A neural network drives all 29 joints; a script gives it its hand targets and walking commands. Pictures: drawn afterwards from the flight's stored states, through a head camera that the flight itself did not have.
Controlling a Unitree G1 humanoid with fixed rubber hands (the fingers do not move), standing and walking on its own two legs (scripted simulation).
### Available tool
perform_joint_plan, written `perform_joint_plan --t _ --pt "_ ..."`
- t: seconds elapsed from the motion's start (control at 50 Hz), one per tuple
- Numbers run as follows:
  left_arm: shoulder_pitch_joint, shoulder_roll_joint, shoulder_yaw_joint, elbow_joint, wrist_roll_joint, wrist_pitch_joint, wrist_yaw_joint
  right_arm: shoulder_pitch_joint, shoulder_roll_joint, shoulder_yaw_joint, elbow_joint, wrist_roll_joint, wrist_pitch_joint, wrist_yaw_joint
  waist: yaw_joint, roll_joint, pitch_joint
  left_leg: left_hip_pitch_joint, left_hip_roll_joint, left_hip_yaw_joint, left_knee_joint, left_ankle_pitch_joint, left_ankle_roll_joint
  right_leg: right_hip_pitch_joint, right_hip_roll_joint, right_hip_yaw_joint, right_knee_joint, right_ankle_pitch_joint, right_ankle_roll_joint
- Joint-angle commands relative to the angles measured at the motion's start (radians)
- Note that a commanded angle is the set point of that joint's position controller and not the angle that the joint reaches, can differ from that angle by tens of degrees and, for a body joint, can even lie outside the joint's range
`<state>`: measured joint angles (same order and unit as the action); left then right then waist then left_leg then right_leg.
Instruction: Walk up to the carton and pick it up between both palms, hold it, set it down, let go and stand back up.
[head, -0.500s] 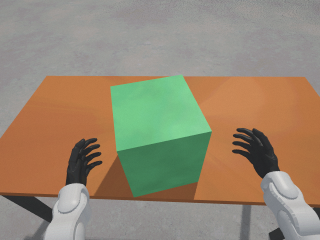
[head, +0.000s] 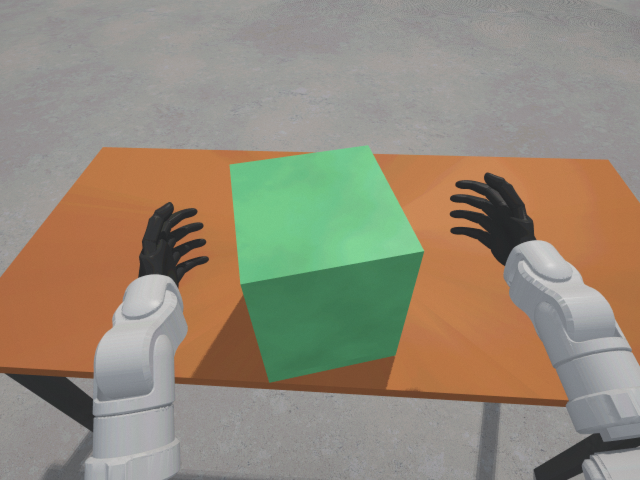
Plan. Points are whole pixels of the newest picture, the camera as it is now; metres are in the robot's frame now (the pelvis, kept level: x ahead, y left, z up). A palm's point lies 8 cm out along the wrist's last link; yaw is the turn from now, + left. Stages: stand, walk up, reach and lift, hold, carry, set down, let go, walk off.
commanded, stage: reach and lift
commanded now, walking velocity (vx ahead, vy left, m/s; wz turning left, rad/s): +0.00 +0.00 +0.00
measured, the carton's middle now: (317, 266) +0.41 +0.07 +0.03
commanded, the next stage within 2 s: none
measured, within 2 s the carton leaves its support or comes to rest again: neither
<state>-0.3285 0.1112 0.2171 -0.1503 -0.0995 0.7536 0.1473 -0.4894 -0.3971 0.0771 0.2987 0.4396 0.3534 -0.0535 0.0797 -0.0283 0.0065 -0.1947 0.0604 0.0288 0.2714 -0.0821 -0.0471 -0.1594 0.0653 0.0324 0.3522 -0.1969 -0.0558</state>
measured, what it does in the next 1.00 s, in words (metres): stands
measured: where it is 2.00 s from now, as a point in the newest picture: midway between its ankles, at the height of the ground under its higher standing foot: outside the picture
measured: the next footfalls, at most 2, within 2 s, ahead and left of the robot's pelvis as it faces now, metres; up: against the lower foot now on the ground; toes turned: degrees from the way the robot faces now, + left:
none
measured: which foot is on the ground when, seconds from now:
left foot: down 0.00-1.00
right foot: down 0.00-1.00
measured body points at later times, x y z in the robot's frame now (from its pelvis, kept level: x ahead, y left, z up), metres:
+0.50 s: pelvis +0.01 +0.01 +0.00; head +0.03 +0.01 +0.45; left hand +0.37 +0.25 +0.17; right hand +0.46 -0.14 +0.18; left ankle +0.04 +0.16 -0.75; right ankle -0.01 -0.08 -0.75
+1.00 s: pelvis +0.00 +0.01 +0.00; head +0.05 +0.02 +0.45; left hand +0.37 +0.25 +0.08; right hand +0.46 -0.11 +0.09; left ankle +0.04 +0.16 -0.75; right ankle -0.01 -0.08 -0.75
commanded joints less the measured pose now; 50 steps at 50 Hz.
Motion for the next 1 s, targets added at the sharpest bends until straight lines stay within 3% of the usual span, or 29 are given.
perform_joint_plan --t 0.0,0.08,0.12,0.18,0.24,0.28,0.34,0.36,0.38,0.42,0.46,0.52,0.6,0.7,0.82,0.84,0.86,0.9,0.98 --pt "-0.342 0.12 0.011 -0.131 -0.003 -0.024 0.01 -0.419 -0.167 -0.076 -0.104 0.003 -0.029 0.009 0.013 -0.01 -0.384 0.203 -0.051 0.001 0.033 0.074 0.06 -0.025 -0.04 0.032 -0.053 0.225 0.085" --pt "-0.383 0.108 0.009 -0.067 0.014 -0.015 0.009 -0.459 -0.178 -0.053 0.024 0.019 -0.019 0.021 0.007 0.018 -0.367 0.22 -0.049 -0.009 0.04 0.106 0.048 -0.035 -0.032 0.024 -0.053 0.258 0.079" --pt "-0.407 0.115 -0.001 -0.102 0.007 -0.014 0.013 -0.497 -0.198 -0.063 0.013 0.026 -0.026 0.026 0.008 0.025 -0.418 0.238 -0.049 -0.01 0.054 0.146 0.042 -0.026 -0.024 0.014 -0.049 0.279 0.076" --pt "-0.452 0.118 -0.009 -0.066 -0.004 -0.011 0.01 -0.563 -0.218 -0.065 0.04 0.027 -0.03 0.029 -0.003 0.008 -0.434 0.25 -0.047 -0.015 0.072 0.184 0.035 -0.025 -0.015 0.002 -0.044 0.325 0.08" --pt "-0.483 0.142 0.015 -0.024 0.002 -0.013 0.008 -0.607 -0.217 -0.05 0.067 0.027 -0.028 0.031 0.019 -0.014 -0.447 0.213 -0.05 -0.009 0.067 0.154 0.043 0.004 -0.021 0.008 -0.04 0.329 0.089" --pt "-0.544 0.148 0.01 -0.035 0.001 -0.017 0.016 -0.654 -0.228 -0.06 0.084 0.034 -0.031 0.037 0.025 0.02 -0.472 0.207 -0.048 -0.01 0.069 0.162 0.033 0.002 -0.018 0.005 -0.031 0.321 0.083" --pt "-0.568 0.153 0.006 0.024 -0.002 -0.004 0.018 -0.703 -0.242 -0.038 0.13 0.051 -0.026 0.043 0.028 0.013 -0.481 0.221 -0.045 -0.012 0.09 0.207 0.029 -0.006 -0.012 -0.001 -0.033 0.355 0.083" --pt "-0.577 0.15 -0.001 0.021 -0.002 -0.004 0.018 -0.698 -0.245 -0.039 0.16 0.052 -0.025 0.046 0.023 0.032 -0.487 0.221 -0.043 -0.015 0.086 0.203 0.025 -0.005 -0.011 -0.003 -0.033 0.345 0.079" --pt "-0.579 0.152 0.0 0.052 -0.005 -0.004 0.016 -0.707 -0.245 -0.033 0.186 0.047 -0.022 0.048 0.021 0.009 -0.477 0.211 -0.044 -0.013 0.085 0.187 0.029 -0.008 -0.012 -0.003 -0.037 0.334 0.08" --pt "-0.616 0.15 -0.008 0.077 -0.008 -0.013 0.02 -0.735 -0.247 -0.024 0.224 0.052 -0.023 0.059 0.034 0.015 -0.491 0.211 -0.039 -0.015 0.083 0.18 0.027 -0.024 -0.008 -0.007 -0.04 0.29 0.074" --pt "-0.636 0.161 -0.001 0.138 -0.008 -0.023 0.019 -0.77 -0.235 -0.014 0.241 0.048 -0.029 0.06 0.039 -0.002 -0.486 0.185 -0.043 -0.015 0.083 0.168 0.035 -0.007 -0.016 0.001 -0.034 0.326 0.085" --pt "-0.654 0.165 0.001 0.139 -0.007 -0.047 0.013 -0.79 -0.226 -0.006 0.256 0.047 -0.046 0.06 0.034 -0.017 -0.53 0.187 -0.047 -0.013 0.101 0.221 0.032 0.03 -0.017 -0.003 -0.017 0.422 0.102" --pt "-0.595 0.137 0.015 0.226 0.036 -0.081 -0.011 -0.728 -0.202 0.004 0.362 0.026 -0.064 0.057 0.029 -0.007 -0.466 0.166 -0.055 -0.012 0.09 0.22 0.025 0.056 -0.019 0.0 -0.016 0.451 0.112" --pt "-0.493 0.09 0.018 0.218 0.074 -0.18 -0.039 -0.651 -0.145 0.008 0.318 -0.008 -0.144 0.055 0.031 -0.014 -0.472 0.164 -0.067 -0.011 0.088 0.282 0.02 0.096 -0.016 -0.016 -0.003 0.554 0.127" --pt "-0.539 0.063 -0.031 0.166 0.066 -0.34 -0.027 -0.692 -0.102 -0.071 0.234 -0.101 -0.263 0.051 0.027 -0.005 -0.544 0.163 -0.063 -0.005 0.101 0.251 0.019 0.04 -0.009 -0.038 -0.012 0.445 0.112" --pt "-0.557 0.053 -0.046 0.199 0.062 -0.367 -0.021 -0.705 -0.089 -0.085 0.254 -0.118 -0.278 0.055 0.026 0.007 -0.54 0.162 -0.06 -0.005 0.099 0.222 0.02 0.006 -0.01 -0.038 -0.019 0.385 0.105" --pt "-0.557 0.033 -0.009 0.361 0.1 -0.395 -0.022 -0.714 -0.038 -0.044 0.375 -0.157 -0.282 0.06 0.05 -0.039 -0.495 0.113 -0.057 0.024 0.083 0.157 0.041 -0.025 -0.018 -0.024 -0.033 0.324 0.109" --pt "-0.562 0.025 -0.009 0.394 0.105 -0.485 -0.015 -0.707 -0.018 -0.089 0.391 -0.191 -0.332 0.065 0.065 -0.033 -0.551 0.087 -0.054 0.026 0.074 0.147 0.049 -0.003 -0.023 -0.023 -0.032 0.264 0.101" --pt "-0.563 -0.001 -0.005 0.497 0.144 -0.612 -0.007 -0.697 0.001 -0.098 0.488 -0.222 -0.416 0.065 0.061 -0.02 -0.643 0.105 -0.054 0.037 0.105 0.236 0.033 0.027 -0.014 -0.03 -0.017 0.347 0.098"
